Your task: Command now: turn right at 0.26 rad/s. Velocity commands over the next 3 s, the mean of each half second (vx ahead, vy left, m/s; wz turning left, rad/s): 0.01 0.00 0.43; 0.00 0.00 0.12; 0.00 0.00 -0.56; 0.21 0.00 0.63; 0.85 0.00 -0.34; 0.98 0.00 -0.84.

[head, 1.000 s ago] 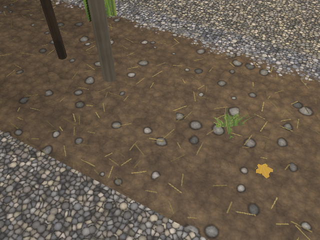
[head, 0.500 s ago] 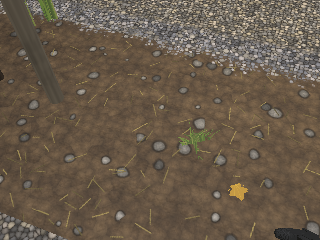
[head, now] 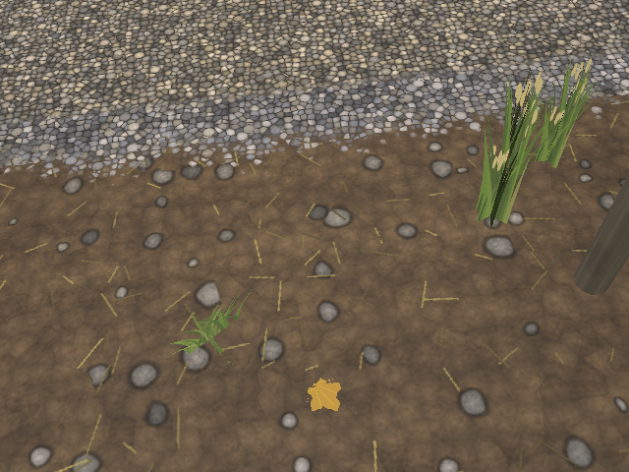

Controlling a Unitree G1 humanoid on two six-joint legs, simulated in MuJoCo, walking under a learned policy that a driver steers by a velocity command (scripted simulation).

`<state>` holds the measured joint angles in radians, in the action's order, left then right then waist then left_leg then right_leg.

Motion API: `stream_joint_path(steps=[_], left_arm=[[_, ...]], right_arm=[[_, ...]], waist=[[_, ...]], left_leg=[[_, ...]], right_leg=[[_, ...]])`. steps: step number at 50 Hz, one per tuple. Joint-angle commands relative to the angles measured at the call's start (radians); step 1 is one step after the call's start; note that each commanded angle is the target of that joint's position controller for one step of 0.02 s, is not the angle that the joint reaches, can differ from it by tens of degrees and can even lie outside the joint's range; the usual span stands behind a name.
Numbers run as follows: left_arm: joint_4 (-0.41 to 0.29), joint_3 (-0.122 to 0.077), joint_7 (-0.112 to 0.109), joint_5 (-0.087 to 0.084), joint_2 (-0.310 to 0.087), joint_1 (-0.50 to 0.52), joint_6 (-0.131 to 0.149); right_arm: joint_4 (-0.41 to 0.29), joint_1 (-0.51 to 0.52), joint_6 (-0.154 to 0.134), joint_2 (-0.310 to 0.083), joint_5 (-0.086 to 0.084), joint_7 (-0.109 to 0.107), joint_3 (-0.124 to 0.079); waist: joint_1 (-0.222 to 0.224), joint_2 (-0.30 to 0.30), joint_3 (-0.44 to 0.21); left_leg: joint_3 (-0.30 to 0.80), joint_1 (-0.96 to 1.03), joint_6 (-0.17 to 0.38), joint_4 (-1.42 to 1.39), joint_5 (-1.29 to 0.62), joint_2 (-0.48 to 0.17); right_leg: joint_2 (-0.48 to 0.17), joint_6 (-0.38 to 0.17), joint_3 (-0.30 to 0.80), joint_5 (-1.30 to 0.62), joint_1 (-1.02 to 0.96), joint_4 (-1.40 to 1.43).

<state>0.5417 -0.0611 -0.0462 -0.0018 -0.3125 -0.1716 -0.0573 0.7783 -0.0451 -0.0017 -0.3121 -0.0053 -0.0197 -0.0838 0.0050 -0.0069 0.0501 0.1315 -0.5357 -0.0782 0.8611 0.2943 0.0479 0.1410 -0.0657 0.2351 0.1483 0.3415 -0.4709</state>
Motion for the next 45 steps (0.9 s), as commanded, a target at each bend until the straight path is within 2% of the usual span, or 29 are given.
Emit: stream_joint_path(steps=[1, 3, 5, 7, 8, 9, 10, 12, 14, 15, 17, 20, 23, 24, 25, 26, 27, 28, 29, 30, 32, 34, 37, 38, 40, 41, 43, 44, 45], left_arm=[[-0.059, -0.016, 0.005, 0.022, -0.089, -0.010, 0.012], [-0.037, 0.013, 0.019, 0.034, -0.026, 0.005, 0.019], [-0.009, 0.010, 0.033, 0.036, -0.055, 0.017, 0.028], [0.015, -0.010, 0.033, 0.024, -0.115, -0.004, 0.034], [0.017, -0.017, 0.028, 0.024, -0.131, -0.012, 0.039], [0.012, -0.022, 0.021, 0.037, -0.129, -0.042, 0.043], [0.004, -0.021, 0.014, 0.041, -0.107, -0.021, 0.042], [-0.018, -0.025, 0.001, 0.021, -0.079, 0.066, 0.039], [-0.034, -0.030, 0.007, 0.010, -0.057, 0.107, 0.039], [-0.031, -0.034, 0.011, 0.003, -0.054, 0.099, 0.043], [-0.019, -0.029, 0.020, -0.003, -0.033, 0.095, 0.052], [0.000, -0.026, 0.041, -0.018, -0.007, 0.083, 0.068], [0.051, -0.049, 0.049, -0.021, -0.040, -0.037, 0.073], [0.064, -0.064, 0.042, -0.018, -0.080, -0.061, 0.069], [0.045, -0.077, 0.032, 0.007, -0.166, -0.040, 0.059], [0.023, -0.077, 0.040, 0.064, -0.189, 0.013, 0.063], [0.003, -0.065, 0.037, 0.064, -0.147, 0.066, 0.073], [-0.002, -0.050, 0.028, 0.049, -0.099, 0.115, 0.077], [-0.005, -0.044, 0.017, 0.032, -0.082, 0.128, 0.078], [0.006, -0.038, 0.010, 0.018, -0.077, 0.114, 0.078], [0.032, -0.035, 0.007, 0.016, -0.082, 0.042, 0.076], [0.066, -0.034, 0.014, 0.016, -0.090, -0.041, 0.072], [0.083, -0.009, 0.042, 0.004, -0.050, 0.017, 0.080], [0.087, -0.015, 0.052, -0.008, -0.074, 0.026, 0.080], [0.110, -0.044, 0.060, -0.023, -0.167, -0.031, 0.069], [0.114, -0.052, 0.060, -0.033, -0.191, -0.040, 0.064], [0.111, -0.052, 0.051, -0.052, -0.182, -0.025, 0.065], [0.101, -0.039, 0.049, -0.039, -0.143, -0.022, 0.073], [0.084, -0.019, 0.054, -0.026, -0.066, -0.046, 0.084]], right_arm=[[-0.047, -0.011, -0.007, -0.071, 0.001, 0.005, -0.001], [-0.043, -0.022, -0.011, -0.043, 0.003, 0.015, 0.016], [-0.046, -0.030, -0.016, -0.054, -0.004, 0.025, 0.018], [-0.063, -0.027, -0.023, -0.109, -0.002, 0.029, 0.009], [-0.075, -0.031, -0.025, -0.154, 0.001, 0.030, 0.000], [-0.078, -0.037, -0.024, -0.208, -0.005, 0.028, -0.014], [-0.070, -0.052, -0.020, -0.222, -0.022, 0.025, -0.025], [-0.074, -0.090, -0.014, -0.202, -0.019, 0.014, -0.026], [-0.074, -0.162, -0.017, -0.193, -0.006, 0.004, -0.031], [-0.078, -0.162, -0.020, -0.203, -0.009, -0.002, -0.037], [-0.095, -0.113, 0.000, -0.191, -0.037, -0.017, -0.045], [-0.126, -0.084, 0.052, -0.184, -0.037, -0.026, -0.056], [-0.160, -0.034, 0.058, -0.176, -0.052, -0.017, -0.056], [-0.164, -0.053, 0.055, -0.143, -0.052, -0.017, -0.046], [-0.159, -0.138, 0.053, -0.069, -0.035, -0.012, -0.027], [-0.168, -0.158, 0.037, -0.129, -0.026, -0.012, -0.046], [-0.155, -0.163, 0.032, -0.203, -0.022, -0.010, -0.067], [-0.134, -0.173, 0.038, -0.217, -0.026, -0.011, -0.074], [-0.116, -0.187, 0.049, -0.191, -0.024, -0.016, -0.072], [-0.116, -0.186, 0.054, -0.162, -0.021, -0.016, -0.063], [-0.149, -0.140, 0.050, -0.125, -0.020, -0.010, -0.046], [-0.179, -0.076, 0.039, -0.084, -0.015, -0.014, -0.023], [-0.166, -0.095, 0.038, -0.020, 0.015, -0.015, 0.008], [-0.165, -0.082, 0.036, -0.017, 0.018, -0.015, 0.011], [-0.167, -0.060, 0.032, -0.070, 0.001, -0.017, -0.006], [-0.163, -0.072, 0.030, -0.082, -0.006, -0.017, -0.010], [-0.146, -0.131, 0.021, -0.115, -0.009, -0.018, -0.021], [-0.140, -0.186, 0.023, -0.164, 0.001, -0.028, -0.035], [-0.137, -0.190, 0.037, -0.238, 0.020, -0.041, -0.055]], waist=[[0.030, 0.130, -0.195], [0.030, 0.111, -0.181], [0.021, 0.124, -0.135], [0.014, 0.112, -0.088], [0.021, 0.070, -0.094], [0.056, -0.024, -0.110], [0.050, -0.112, -0.105], [0.002, -0.208, -0.077], [-0.054, -0.224, -0.102], [-0.043, -0.173, -0.122], [-0.025, -0.115, -0.139], [-0.025, -0.155, -0.164], [0.032, -0.177, -0.175], [0.026, -0.147, -0.179], [-0.032, 0.112, -0.198], [-0.046, 0.225, -0.146], [-0.061, 0.154, -0.105], [-0.071, 0.097, -0.069], [-0.067, 0.078, -0.059], [-0.051, 0.093, -0.047], [-0.016, 0.100, -0.052], [0.029, 0.099, -0.074], [-0.013, 0.124, -0.115], [-0.005, 0.161, -0.097], [0.015, 0.199, -0.058], [0.006, 0.200, -0.056], [-0.025, 0.167, -0.092], [-0.032, 0.093, -0.158], [-0.004, -0.137, -0.193]], left_leg=[[-0.026, 0.071, -0.005, -0.010, -0.001, -0.070], [-0.043, 0.187, 0.008, -0.107, -0.004, -0.100], [-0.072, 0.262, 0.025, -0.226, -0.035, -0.082], [-0.070, 0.264, 0.059, -0.376, -0.181, -0.061], [-0.013, 0.259, 0.085, -0.385, -0.327, -0.094], [0.061, 0.271, 0.122, -0.368, -0.495, -0.136], [0.150, 0.239, 0.180, -0.419, -0.453, -0.175], [0.368, 0.292, 0.287, -0.497, -0.437, -0.274], [0.486, 0.423, 0.359, -0.522, -0.525, -0.335], [0.474, 0.465, 0.354, -0.498, -0.558, -0.329], [0.386, 0.495, 0.280, -0.466, -0.511, -0.249], [0.377, 0.439, 0.237, -0.460, -0.465, -0.172], [0.406, 0.334, 0.199, -0.443, -0.313, -0.124], [0.373, 0.228, 0.155, -0.395, -0.133, -0.074], [0.213, 0.050, 0.091, -0.167, 0.199, 0.058], [0.137, -0.061, 0.050, 0.035, 0.328, 0.066], [0.101, -0.059, 0.027, 0.184, 0.280, -0.012], [0.077, -0.060, 0.016, 0.234, 0.207, -0.030], [0.064, -0.081, 0.005, 0.281, 0.138, -0.034], [0.048, -0.100, -0.007, 0.334, 0.103, -0.037], [-0.003, -0.116, -0.030, 0.347, 0.093, -0.043], [0.012, -0.107, -0.041, 0.255, 0.123, -0.027], [-0.012, 0.094, -0.033, -0.043, 0.127, -0.077], [-0.065, 0.173, -0.036, -0.143, 0.133, -0.065], [-0.119, 0.211, -0.031, -0.271, 0.070, -0.003], [-0.120, 0.233, -0.014, -0.359, 0.013, 0.013], [-0.074, 0.386, 0.047, -0.546, -0.185, -0.022], [-0.021, 0.553, 0.091, -0.493, -0.390, -0.133], [0.085, 0.690, 0.198, -0.407, -0.707, -0.304]], right_leg=[[-0.297, -0.135, 0.200, -0.274, -0.170, 0.070], [-0.292, -0.133, 0.168, -0.274, -0.121, 0.078], [-0.282, -0.129, 0.141, -0.237, -0.100, 0.080], [-0.251, -0.098, 0.126, -0.201, -0.140, 0.066], [-0.222, -0.070, 0.105, -0.149, -0.169, 0.028], [-0.150, -0.037, 0.034, -0.071, -0.167, -0.032], [-0.073, 0.010, -0.087, -0.007, -0.161, -0.105], [-0.006, 0.067, -0.170, 0.160, -0.031, -0.227], [0.003, 0.088, -0.117, 0.471, 0.133, -0.446], [-0.018, 0.096, -0.086, 0.478, 0.176, -0.525], [-0.050, 0.115, -0.084, 0.395, 0.179, -0.409], [-0.018, 0.135, -0.133, 0.279, 0.037, -0.184], [-0.024, 0.121, -0.156, 0.079, -0.170, 0.116], [-0.106, 0.093, -0.113, 0.008, -0.296, 0.181], [-0.350, -0.020, 0.148, -0.046, -0.404, 0.203], [-0.529, -0.146, 0.321, -0.151, -0.277, 0.216], [-0.541, -0.176, 0.263, -0.176, -0.226, 0.218], [-0.464, -0.139, 0.139, -0.145, -0.196, 0.202], [-0.399, -0.104, 0.053, -0.111, -0.215, 0.187], [-0.376, -0.104, 0.003, -0.197, -0.224, 0.169], [-0.366, -0.141, -0.060, -0.375, -0.257, 0.155], [-0.378, -0.185, -0.039, -0.459, -0.329, 0.139], [-0.348, -0.172, -0.066, -0.435, -0.298, 0.124], [-0.321, -0.159, -0.076, -0.431, -0.249, 0.123], [-0.319, -0.163, -0.019, -0.486, -0.240, 0.096], [-0.325, -0.159, 0.016, -0.513, -0.251, 0.079], [-0.314, -0.105, 0.066, -0.429, -0.202, 0.045], [-0.280, -0.050, 0.032, -0.279, -0.092, -0.021], [-0.164, 0.026, -0.099, 0.032, 0.116, -0.167]])
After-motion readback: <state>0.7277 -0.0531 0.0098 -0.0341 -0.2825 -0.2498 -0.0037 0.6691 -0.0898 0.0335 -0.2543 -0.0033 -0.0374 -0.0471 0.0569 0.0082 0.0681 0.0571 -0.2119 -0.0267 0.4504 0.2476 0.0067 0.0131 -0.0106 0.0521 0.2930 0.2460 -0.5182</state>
